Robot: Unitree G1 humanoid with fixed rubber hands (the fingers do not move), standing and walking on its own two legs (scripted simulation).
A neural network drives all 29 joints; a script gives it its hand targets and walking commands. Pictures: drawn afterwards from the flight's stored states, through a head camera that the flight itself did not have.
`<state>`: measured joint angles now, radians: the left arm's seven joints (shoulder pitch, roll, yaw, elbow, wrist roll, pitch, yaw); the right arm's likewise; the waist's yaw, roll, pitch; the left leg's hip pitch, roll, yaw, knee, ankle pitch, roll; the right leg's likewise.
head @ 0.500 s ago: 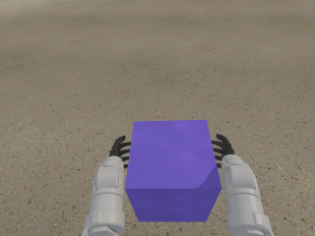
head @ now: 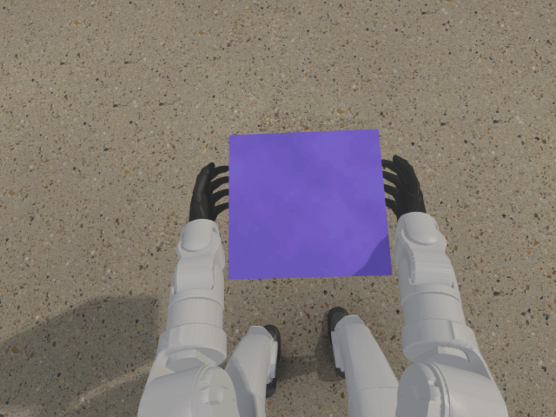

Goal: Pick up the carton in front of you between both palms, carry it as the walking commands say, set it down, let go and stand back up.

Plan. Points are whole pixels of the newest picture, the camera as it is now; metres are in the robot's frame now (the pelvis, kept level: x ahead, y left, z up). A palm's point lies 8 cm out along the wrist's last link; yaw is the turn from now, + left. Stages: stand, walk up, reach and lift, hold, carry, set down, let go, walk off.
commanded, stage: set down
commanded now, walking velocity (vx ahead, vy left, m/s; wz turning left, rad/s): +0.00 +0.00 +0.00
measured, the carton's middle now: (303, 217) +0.39 -0.01 -0.16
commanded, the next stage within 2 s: none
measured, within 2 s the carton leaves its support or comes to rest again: rests again in 1.86 s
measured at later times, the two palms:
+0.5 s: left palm (225, 203) +0.43 +0.14 -0.21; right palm (382, 199) +0.43 -0.16 -0.22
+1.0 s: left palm (239, 205) +0.47 +0.14 -0.37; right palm (364, 204) +0.46 -0.16 -0.38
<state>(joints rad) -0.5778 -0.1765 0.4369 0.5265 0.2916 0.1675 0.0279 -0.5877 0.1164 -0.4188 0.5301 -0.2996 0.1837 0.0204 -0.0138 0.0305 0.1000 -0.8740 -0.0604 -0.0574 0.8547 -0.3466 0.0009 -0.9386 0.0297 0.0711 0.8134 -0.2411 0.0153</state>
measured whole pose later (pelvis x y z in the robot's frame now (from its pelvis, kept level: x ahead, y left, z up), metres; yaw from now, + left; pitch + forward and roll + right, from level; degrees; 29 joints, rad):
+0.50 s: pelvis -0.03 -0.01 -0.13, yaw +2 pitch +44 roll +2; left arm -0.88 -0.08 0.49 0.62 0.25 0.26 0.03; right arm -0.87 0.07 -0.48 0.58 -0.28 0.28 -0.02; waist -0.01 0.03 -0.18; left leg -1.68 -0.11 -0.07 1.42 -0.51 -0.03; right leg -1.75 0.07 0.09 1.38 -0.39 0.03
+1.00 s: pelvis -0.05 -0.01 -0.25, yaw +3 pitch +48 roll +2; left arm -1.20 0.08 0.44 0.77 0.18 0.26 0.06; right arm -1.16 -0.04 -0.47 0.68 -0.21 0.29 -0.08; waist -0.03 0.03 -0.04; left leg -2.11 -0.15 -0.06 1.84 -0.58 -0.06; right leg -2.18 0.10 0.09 1.79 -0.45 0.05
